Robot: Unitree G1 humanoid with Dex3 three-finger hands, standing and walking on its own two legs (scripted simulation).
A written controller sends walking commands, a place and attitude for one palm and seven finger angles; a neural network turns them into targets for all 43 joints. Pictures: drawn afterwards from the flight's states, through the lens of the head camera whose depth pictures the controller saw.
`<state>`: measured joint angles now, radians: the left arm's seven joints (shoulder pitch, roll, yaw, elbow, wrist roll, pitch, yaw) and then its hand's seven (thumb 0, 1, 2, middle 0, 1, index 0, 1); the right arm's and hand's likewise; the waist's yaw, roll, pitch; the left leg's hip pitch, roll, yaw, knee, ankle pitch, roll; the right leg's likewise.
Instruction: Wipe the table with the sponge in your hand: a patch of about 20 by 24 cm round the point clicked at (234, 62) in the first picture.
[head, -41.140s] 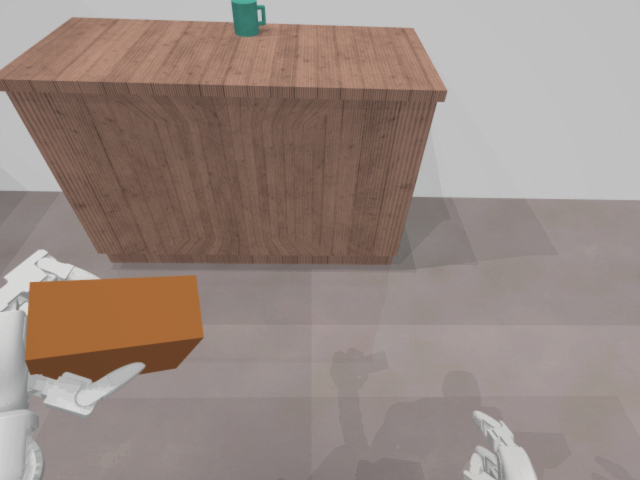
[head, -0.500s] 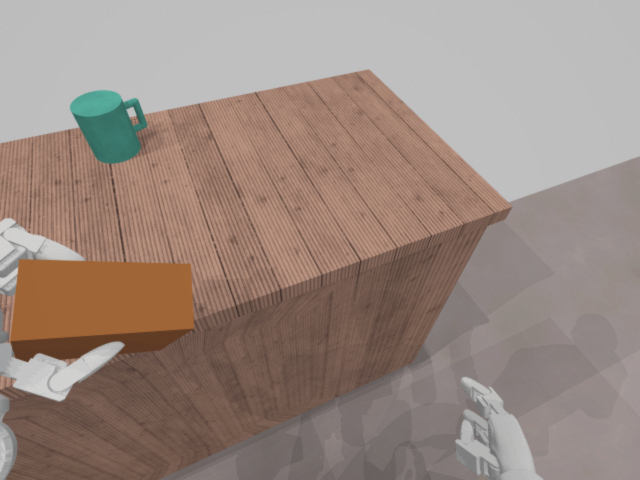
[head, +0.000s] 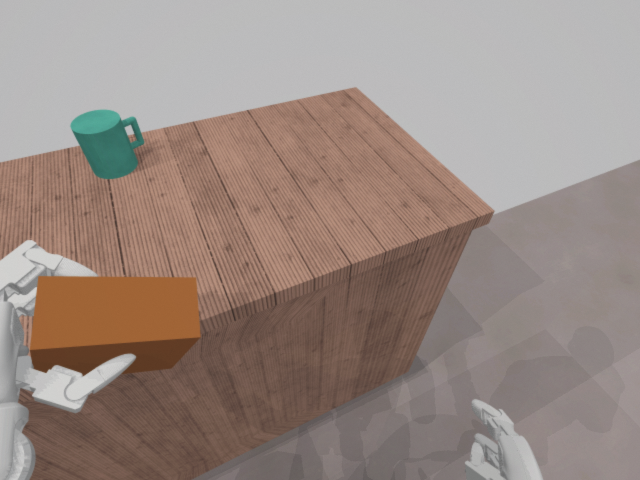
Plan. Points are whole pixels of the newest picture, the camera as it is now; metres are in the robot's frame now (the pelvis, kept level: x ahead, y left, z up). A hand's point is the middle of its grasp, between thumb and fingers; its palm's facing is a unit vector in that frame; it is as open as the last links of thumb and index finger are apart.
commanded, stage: look again from close up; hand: left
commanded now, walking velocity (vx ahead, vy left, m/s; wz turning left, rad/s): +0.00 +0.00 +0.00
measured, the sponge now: (140, 328) +0.24 +0.21 +0.12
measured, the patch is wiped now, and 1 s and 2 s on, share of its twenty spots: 0.00 0.00 0.00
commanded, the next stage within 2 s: come to a stop and stand still in 0.04 s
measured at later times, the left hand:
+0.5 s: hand (95, 335) +0.22 +0.24 +0.14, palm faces +0.30 -0.87 -0.39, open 10.3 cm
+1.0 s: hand (69, 305) +0.24 +0.27 +0.15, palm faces +0.39 -0.84 -0.38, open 10.3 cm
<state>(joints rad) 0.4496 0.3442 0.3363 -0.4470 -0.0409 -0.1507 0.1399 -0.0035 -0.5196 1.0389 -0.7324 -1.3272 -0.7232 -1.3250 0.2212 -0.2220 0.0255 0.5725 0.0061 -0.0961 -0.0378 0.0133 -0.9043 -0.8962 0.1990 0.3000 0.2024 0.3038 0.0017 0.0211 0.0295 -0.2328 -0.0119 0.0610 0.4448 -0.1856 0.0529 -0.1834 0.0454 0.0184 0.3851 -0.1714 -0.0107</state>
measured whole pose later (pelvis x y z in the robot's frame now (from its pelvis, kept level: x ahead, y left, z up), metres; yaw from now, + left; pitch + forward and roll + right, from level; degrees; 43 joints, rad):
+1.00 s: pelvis +0.03 +0.01 +0.00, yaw +1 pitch -1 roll -1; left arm 0.43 0.39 0.36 -0.45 -0.04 -0.19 0.10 0.00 -0.52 1.04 -0.73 -1.33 -0.73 -1.33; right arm 0.20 -0.18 0.04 0.55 0.01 -0.12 -0.03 0.01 -0.90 -0.90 0.20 0.30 0.20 0.30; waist 0.02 -0.04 0.04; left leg -0.22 -0.03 0.05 0.45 -0.23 0.06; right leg -0.16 0.03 0.01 0.39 -0.22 0.00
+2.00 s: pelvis -0.01 -0.04 -0.01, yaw +4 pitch -5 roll +0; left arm 0.25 0.48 0.32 -0.36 0.11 0.02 0.09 0.00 -0.53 1.04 -0.74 -1.33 -0.73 -1.32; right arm 0.15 -0.23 0.05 0.66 -0.01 -0.11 -0.05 0.01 -0.90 -0.90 0.20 0.30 0.20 0.30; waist 0.09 0.04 0.02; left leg -0.26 -0.01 -0.01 0.55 -0.21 0.01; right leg -0.22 0.05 -0.06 0.55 -0.26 -0.06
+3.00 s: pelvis -0.01 -0.02 +0.00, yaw +3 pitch -7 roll +0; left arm 0.01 0.58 0.07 -0.33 0.65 0.56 -0.11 0.00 -0.53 1.05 -0.74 -1.33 -0.73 -1.33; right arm 0.01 -0.27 0.08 0.65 0.06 -0.01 -0.10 0.01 -0.90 -0.90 0.20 0.30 0.20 0.30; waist 0.13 0.14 0.02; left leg -0.13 -0.03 0.02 0.40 -0.15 0.03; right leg -0.11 0.03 -0.02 0.43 -0.20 -0.04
